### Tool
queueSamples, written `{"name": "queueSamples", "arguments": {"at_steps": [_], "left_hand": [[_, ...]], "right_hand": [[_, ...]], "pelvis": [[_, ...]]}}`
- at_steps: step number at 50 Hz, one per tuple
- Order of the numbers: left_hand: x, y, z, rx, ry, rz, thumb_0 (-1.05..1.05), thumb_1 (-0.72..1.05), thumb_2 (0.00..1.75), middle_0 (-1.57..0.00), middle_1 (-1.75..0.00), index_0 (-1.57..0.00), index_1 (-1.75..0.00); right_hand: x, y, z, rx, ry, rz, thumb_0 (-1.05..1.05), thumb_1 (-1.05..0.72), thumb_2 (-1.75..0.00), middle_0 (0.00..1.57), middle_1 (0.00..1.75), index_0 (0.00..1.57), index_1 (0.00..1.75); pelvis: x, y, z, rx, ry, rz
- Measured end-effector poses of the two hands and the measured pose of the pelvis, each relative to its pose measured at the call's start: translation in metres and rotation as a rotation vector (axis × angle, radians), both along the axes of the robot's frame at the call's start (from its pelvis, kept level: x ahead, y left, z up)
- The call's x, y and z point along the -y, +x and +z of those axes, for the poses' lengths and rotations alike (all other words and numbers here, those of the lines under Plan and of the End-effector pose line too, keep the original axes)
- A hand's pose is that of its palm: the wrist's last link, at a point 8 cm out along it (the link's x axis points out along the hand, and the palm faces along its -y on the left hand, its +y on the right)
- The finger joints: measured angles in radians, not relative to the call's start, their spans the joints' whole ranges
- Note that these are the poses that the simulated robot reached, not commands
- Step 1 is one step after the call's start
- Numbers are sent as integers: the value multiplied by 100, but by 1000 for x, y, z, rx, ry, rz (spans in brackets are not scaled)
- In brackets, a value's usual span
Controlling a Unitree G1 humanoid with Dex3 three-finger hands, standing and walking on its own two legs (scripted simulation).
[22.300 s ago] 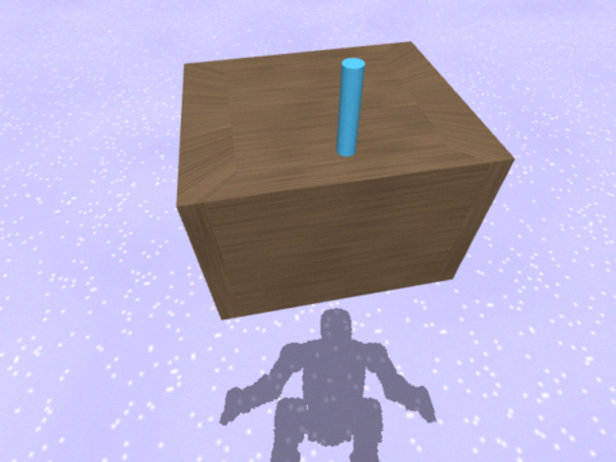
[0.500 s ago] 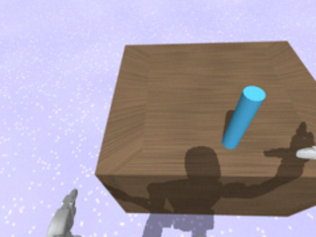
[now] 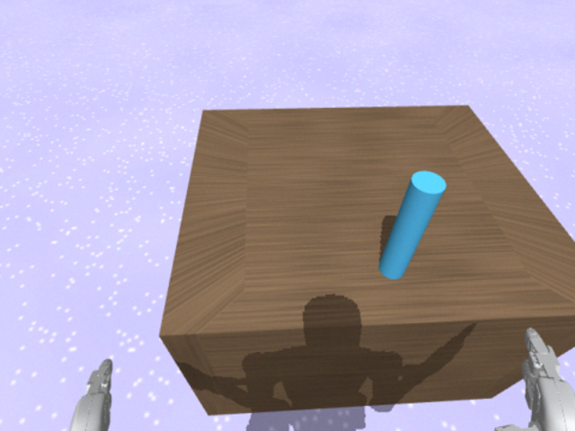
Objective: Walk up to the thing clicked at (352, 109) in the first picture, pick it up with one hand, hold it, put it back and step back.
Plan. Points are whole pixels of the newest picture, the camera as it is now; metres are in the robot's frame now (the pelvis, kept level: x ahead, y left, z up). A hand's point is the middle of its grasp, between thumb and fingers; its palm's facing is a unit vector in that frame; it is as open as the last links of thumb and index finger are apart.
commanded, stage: sink last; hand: right
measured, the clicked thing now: (407, 231) +0.46 -0.22 -0.03
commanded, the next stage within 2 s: home in 0.30 s
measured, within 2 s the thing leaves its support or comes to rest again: neither
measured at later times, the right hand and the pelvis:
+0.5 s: hand (521, 404) +0.16 -0.28 +0.00, palm faces +0.36 +0.84 -0.40, open 17.4 cm; pelvis -0.01 +0.01 +0.00, yaw +0 degrees
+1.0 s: hand (413, 415) +0.17 -0.17 -0.09, palm faces +0.07 +0.98 -0.18, open 17.5 cm; pelvis -0.01 +0.00 +0.01, yaw +1 degrees
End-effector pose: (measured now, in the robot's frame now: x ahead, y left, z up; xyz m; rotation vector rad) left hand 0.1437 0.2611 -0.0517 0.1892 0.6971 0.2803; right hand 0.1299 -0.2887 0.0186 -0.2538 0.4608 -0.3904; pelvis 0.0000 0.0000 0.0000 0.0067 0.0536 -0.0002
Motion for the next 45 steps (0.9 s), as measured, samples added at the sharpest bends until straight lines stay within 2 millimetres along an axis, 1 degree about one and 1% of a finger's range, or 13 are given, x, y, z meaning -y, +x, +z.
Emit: {"name": "queueSamples", "arguments": {"at_steps": [3, 8, 11, 17, 19, 22, 25, 28, 30, 33, 36, 41, 45], "left_hand": [[-4, -3, -3, 1, 2, 3, -1, -43, 6, -6, -6, -7, -5], [-10, -9, 0, 21, 23, -7, -1, -46, 5, -6, -6, -7, -5], [-12, -14, -1, 14, 28, -12, -1, -47, 5, -6, -5, -7, -4], [-14, -18, -3, 8, 29, -17, -1, -49, 5, -6, -5, -7, -4], [-13, -17, -3, 9, 27, -19, -1, -49, 5, -6, -5, -7, -4], [-11, -15, -1, 20, 23, -25, -1, -49, 5, -6, -5, -7, -5], [-7, -11, 2, 30, 25, -36, -1, -45, 9, -8, -8, -9, -8], [4, -7, 3, 34, 16, -66, -1, -35, 20, -10, -12, -11, -12], [16, -3, 2, 33, 0, -93, -1, -25, 29, -12, -14, -12, -14], [35, 2, -1, 29, -32, -127, -1, -7, 42, -13, -17, -14, -17], [46, 4, -3, 23, -55, -138, 0, 14, 54, -15, -20, -15, -20], [43, 1, -4, 3, -49, -111, 0, 47, 70, -18, -24, -18, -24], [34, -3, -2, -17, -25, -90, 1, 67, 80, -19, -26, -19, -27]], "right_hand": [[-4, -8, -6, -24, 0, -6, -2, 50, -6, 6, 6, 6, 6], [-4, -8, -9, -18, -10, -14, -2, 52, -5, 6, 6, 6, 6], [0, -6, -6, -2, -26, -24, -2, 53, -5, 6, 6, 6, 6], [13, -2, 11, 53, -83, -37, -2, 55, -5, 6, 6, 6, 6], [17, -2, 14, 56, -98, -42, -2, 55, -5, 6, 6, 6, 6], [22, -4, 12, 40, -104, -46, -2, 54, -5, 6, 6, 6, 6], [24, -5, 7, 18, -94, -51, -2, 53, -6, 6, 6, 6, 6], [21, -4, -4, -9, -66, -47, -2, 52, -6, 6, 6, 6, 6], [14, -2, -14, -27, -35, -32, -2, 52, -7, 6, 6, 6, 6], [-2, 3, -30, -62, 23, 3, -2, 51, -7, 6, 6, 6, 6], [-23, 6, -45, -109, 85, 51, -2, 51, -7, 6, 6, 6, 6], [-57, 8, -70, -203, 177, 126, -2, 52, -6, 6, 6, 6, 6], [-70, 13, -81, -244, 210, 161, -2, 53, -5, 6, 5, 6, 5]], "pelvis": [[-3, -5, -1, 5, -6, -4], [-10, -12, -1, 14, -14, -5], [-13, -13, -1, 18, -15, -4], [-15, -14, 1, 29, -14, -1], [-14, -14, 2, 30, -14, -1], [-13, -13, 3, 32, -15, 1], [-12, -12, 5, 33, -16, 1], [-10, -11, 6, 33, -15, 2], [-9, -11, 7, 32, -14, 4], [-7, -11, 8, 30, -11, 4], [-4, -10, 8, 29, -9, 4], [0, -9, 10, 32, -7, 8], [0, -9, 11, 36, -5, 12]]}}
